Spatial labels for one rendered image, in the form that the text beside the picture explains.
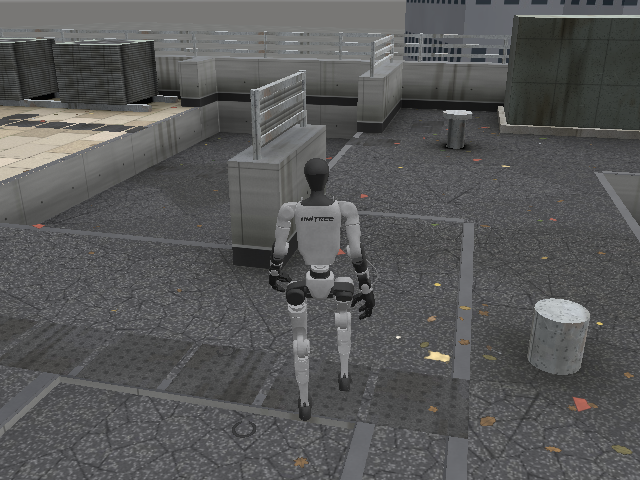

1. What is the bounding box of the right robot forearm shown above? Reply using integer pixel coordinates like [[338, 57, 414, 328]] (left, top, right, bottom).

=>
[[352, 243, 373, 294]]

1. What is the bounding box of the robot left hand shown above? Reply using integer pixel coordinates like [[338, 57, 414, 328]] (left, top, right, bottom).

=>
[[269, 272, 292, 292]]

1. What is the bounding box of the robot right hand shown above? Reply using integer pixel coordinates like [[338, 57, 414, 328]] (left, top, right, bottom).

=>
[[351, 291, 375, 320]]

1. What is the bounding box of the left robot forearm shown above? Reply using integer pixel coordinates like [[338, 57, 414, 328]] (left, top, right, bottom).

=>
[[269, 241, 285, 276]]

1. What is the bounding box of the right robot upper arm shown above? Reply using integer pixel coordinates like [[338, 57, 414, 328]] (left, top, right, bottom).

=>
[[338, 201, 362, 258]]

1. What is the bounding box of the robot torso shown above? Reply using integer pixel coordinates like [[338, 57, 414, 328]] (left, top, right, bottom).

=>
[[295, 196, 342, 300]]

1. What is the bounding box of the humanoid robot head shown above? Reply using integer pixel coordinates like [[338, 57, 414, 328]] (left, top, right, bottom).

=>
[[300, 158, 335, 206]]

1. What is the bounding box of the left robot upper arm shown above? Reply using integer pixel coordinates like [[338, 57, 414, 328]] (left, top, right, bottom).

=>
[[273, 202, 297, 256]]

